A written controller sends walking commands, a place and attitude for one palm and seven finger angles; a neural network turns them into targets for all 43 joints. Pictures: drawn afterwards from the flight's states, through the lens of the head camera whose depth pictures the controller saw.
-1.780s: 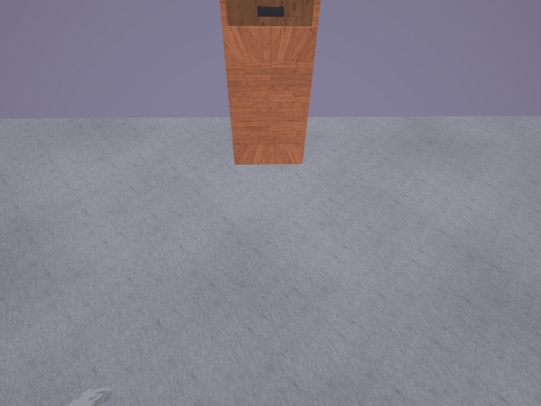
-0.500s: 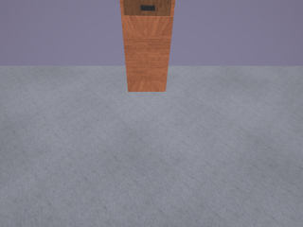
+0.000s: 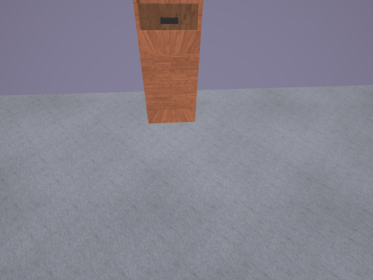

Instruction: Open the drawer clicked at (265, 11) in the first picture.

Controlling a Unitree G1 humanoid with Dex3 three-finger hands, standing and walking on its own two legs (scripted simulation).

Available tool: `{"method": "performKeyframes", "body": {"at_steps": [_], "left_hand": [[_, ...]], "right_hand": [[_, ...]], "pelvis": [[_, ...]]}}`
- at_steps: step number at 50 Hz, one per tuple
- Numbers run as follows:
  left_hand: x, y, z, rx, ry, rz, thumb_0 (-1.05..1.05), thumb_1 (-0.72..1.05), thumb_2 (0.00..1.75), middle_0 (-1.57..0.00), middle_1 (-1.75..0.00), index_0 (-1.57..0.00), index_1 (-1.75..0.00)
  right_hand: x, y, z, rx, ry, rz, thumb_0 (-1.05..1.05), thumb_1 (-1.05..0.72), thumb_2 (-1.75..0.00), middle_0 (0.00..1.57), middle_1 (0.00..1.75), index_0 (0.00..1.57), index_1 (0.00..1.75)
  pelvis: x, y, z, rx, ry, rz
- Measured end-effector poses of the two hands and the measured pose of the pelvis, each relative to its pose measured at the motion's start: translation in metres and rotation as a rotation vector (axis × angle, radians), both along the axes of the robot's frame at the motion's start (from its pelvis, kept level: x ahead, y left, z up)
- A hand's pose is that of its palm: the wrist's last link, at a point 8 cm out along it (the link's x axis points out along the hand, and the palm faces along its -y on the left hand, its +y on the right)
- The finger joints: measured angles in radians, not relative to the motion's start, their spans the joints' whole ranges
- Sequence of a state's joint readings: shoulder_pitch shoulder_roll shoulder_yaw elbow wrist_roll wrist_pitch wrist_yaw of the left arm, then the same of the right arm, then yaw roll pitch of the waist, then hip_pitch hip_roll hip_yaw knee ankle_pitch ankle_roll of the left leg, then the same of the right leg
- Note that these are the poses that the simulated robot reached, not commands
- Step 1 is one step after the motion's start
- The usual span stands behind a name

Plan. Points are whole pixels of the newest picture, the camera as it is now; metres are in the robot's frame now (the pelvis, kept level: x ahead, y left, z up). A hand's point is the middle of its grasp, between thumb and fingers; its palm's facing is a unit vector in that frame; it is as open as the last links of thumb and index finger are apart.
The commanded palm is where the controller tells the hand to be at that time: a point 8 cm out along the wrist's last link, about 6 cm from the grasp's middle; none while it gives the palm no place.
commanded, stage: walk to a spot facing it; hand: left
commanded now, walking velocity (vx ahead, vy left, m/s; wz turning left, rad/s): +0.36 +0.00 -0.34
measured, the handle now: (169, 19) +1.42 +0.21 +0.04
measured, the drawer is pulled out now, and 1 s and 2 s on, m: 0.00 0.00 0.00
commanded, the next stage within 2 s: turn to face it in 1.34 s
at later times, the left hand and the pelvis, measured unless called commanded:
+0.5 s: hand out of the picture +0.07 +0.17 -0.18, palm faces +0.00 -0.99 -0.12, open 7.4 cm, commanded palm none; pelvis +0.19 +0.02 -0.02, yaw -7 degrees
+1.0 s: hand (150, 168) +0.51 +0.17 -0.17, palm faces -0.31 -0.94 -0.13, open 7.4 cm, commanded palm none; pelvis +0.38 +0.03 +0.00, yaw -19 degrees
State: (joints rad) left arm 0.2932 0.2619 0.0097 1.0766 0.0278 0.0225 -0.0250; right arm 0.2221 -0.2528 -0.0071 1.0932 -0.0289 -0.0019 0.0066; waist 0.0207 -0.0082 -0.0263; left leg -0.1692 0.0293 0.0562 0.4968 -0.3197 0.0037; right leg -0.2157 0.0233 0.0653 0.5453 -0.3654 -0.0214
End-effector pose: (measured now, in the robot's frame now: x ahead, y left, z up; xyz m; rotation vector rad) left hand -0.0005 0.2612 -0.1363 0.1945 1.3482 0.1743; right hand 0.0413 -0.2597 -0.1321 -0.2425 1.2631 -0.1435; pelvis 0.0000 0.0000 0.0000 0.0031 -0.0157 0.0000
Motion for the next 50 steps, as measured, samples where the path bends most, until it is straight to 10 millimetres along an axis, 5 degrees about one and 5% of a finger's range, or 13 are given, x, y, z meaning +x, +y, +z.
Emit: {"method": "performKeyframes", "body": {"at_steps": [7, 10, 17, 23, 26, 29, 35, 39, 50], "left_hand": [[0.008, -0.039, -0.012, -0.043, 0.086, -0.001, 0.01, 0.91, 0.89, -0.2, -0.3, -0.2, -0.3], [0.011, -0.052, -0.009, -0.05, 0.08, 0.042, 0.0, 0.91, 0.89, -0.2, -0.3, -0.2, -0.3], [0.009, -0.068, 0.004, -0.098, 0.251, 0.045, 0.0, 0.9, 0.89, -0.2, -0.3, -0.2, -0.3], [0.046, -0.05, -0.006, -0.119, 0.329, 0.049, 0.0, 0.9, 0.89, -0.2, -0.3, -0.2, -0.3], [0.085, -0.029, -0.026, -0.12, 0.329, 0.037, 0.0, 0.9, 0.89, -0.2, -0.3, -0.2, -0.3], [0.148, -0.008, -0.034, -0.107, 0.257, -0.01, 0.01, 0.9, 0.89, -0.2, -0.3, -0.2, -0.3], [0.302, 0.014, -0.019, -0.085, 0.001, -0.125, 0.01, 0.91, 0.89, -0.19, -0.3, -0.2, -0.3], [0.383, 0.012, -0.007, -0.087, -0.11, -0.18, 0.0, 0.91, 0.89, -0.19, -0.3, -0.2, -0.3], [0.522, -0.042, -0.005, -0.125, -0.104, -0.354, 0.0, 0.91, 0.89, -0.19, -0.3, -0.2, -0.3]], "right_hand": [[-0.031, 0.0, -0.026, 0.055, 0.136, -0.116, 0.01, -0.9, -0.9, 0.2, 0.3, 0.2, 0.3], [-0.021, 0.001, -0.021, 0.062, 0.198, -0.106, 0.01, -0.91, -0.9, 0.2, 0.3, 0.2, 0.3], [0.086, 0.008, -0.005, 0.061, 0.034, -0.113, 0.01, -0.91, -0.9, 0.2, 0.3, 0.2, 0.3], [0.206, 0.034, 0.0, 0.064, -0.142, -0.073, 0.01, -0.91, -0.9, 0.2, 0.3, 0.2, 0.3], [0.252, 0.048, -0.004, 0.042, -0.224, -0.068, 0.01, -0.91, -0.9, 0.2, 0.3, 0.2, 0.3], [0.265, 0.06, 0.0, 0.035, -0.237, -0.105, 0.01, -0.91, -0.9, 0.2, 0.3, 0.2, 0.3], [0.246, 0.065, 0.015, -0.01, -0.164, -0.255, -0.02, -0.95, -0.9, 0.2, 0.3, 0.2, 0.3], [0.224, 0.069, 0.015, -0.018, -0.065, -0.318, -0.02, -0.95, -0.9, 0.2, 0.3, 0.2, 0.3], [0.18, 0.127, 0.006, 0.102, 0.236, -0.528, 0.0, -0.92, -0.9, 0.2, 0.3, 0.2, 0.3]], "pelvis": [[0.038, -0.016, -0.013, -0.008, 0.007, -0.041], [0.057, -0.021, -0.009, -0.007, 0.016, -0.042], [0.106, -0.013, 0.001, -0.011, 0.031, -0.093], [0.162, 0.008, -0.009, -0.034, 0.03, -0.114], [0.196, 0.022, -0.023, -0.039, 0.016, -0.13], [0.221, 0.033, -0.021, -0.032, -0.008, -0.168], [0.267, 0.046, 0.0, -0.024, -0.014, -0.212], [0.298, 0.049, 0.005, -0.016, -0.007, -0.238], [0.381, 0.031, 0.003, -0.014, 0.005, -0.326]]}}
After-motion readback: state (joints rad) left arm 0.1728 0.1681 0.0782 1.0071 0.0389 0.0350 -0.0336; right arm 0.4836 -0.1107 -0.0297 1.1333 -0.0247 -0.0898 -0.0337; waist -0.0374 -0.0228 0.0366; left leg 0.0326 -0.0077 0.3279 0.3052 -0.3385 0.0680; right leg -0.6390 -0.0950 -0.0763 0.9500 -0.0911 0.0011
